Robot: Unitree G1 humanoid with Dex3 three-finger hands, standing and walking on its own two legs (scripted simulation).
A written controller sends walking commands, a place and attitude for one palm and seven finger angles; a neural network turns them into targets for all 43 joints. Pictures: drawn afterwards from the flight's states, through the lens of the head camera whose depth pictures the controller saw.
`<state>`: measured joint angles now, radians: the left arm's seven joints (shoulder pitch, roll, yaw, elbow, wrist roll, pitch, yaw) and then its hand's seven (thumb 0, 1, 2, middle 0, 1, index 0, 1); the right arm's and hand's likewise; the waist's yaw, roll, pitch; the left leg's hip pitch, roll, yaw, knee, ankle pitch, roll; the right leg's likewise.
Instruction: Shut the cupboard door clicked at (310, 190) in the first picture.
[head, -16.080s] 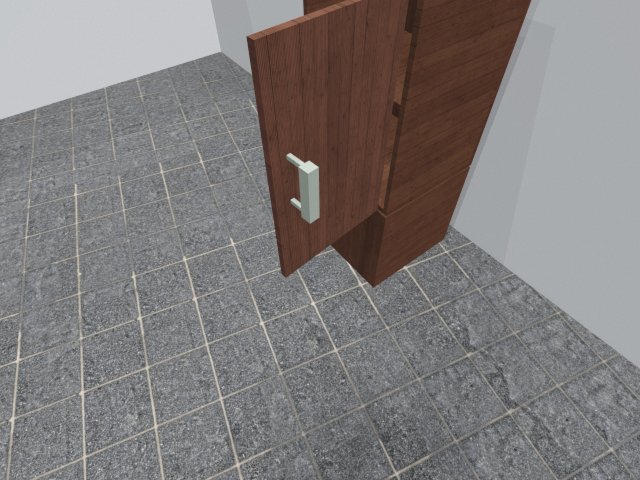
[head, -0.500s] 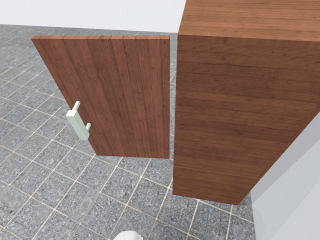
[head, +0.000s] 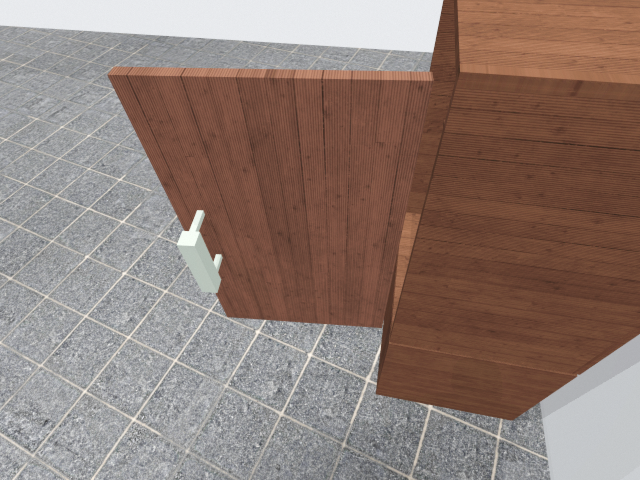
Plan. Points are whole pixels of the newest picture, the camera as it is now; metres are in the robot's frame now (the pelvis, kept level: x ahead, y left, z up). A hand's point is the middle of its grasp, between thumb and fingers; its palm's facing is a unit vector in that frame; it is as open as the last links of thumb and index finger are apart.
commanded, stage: come to a stop and stand still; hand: left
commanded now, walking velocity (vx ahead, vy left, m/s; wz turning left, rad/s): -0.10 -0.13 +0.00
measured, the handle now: (205, 252) +0.44 +0.24 -0.03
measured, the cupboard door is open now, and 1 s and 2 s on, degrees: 96 96 96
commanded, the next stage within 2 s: look again from close up in 0.84 s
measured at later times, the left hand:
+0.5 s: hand out of the picture +0.03 +0.20 -0.17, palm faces +0.04 -0.98 -0.19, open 7.3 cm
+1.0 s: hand out of the picture +0.00 +0.22 -0.17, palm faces +0.00 -0.98 -0.18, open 7.4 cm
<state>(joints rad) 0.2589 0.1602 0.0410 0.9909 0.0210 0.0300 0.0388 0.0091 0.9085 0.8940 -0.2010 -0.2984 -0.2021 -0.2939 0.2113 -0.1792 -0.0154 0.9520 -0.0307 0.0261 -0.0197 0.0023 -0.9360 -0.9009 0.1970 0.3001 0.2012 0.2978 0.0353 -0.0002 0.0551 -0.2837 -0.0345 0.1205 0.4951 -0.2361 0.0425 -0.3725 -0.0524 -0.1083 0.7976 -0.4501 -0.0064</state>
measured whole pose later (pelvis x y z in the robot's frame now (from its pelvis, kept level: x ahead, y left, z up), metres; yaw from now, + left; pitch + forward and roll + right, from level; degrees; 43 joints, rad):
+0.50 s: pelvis +0.01 +0.03 +0.01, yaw -1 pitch -1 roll +1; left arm 0.24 0.17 0.01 1.08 0.01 0.01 0.03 0.01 0.93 0.89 -0.20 -0.30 -0.20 -0.29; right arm 0.26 -0.14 0.01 1.11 -0.01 0.01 -0.04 0.01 -0.93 -0.90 0.19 0.30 0.20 0.30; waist 0.02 -0.02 0.05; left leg -0.17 0.04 0.05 0.43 -0.25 -0.03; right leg -0.18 -0.01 -0.10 0.46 -0.28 -0.03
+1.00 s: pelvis +0.01 +0.06 +0.01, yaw -1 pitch +0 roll -1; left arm 0.30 0.11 -0.02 1.12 0.01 -0.02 0.04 0.01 0.91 0.89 -0.20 -0.30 -0.21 -0.29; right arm 0.30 -0.17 0.01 1.07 -0.02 -0.02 -0.03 0.02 -0.93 -0.90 0.19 0.30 0.20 0.30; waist 0.00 0.05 0.04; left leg -0.23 0.02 0.05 0.53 -0.30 0.01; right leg -0.20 -0.04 -0.09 0.49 -0.29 0.00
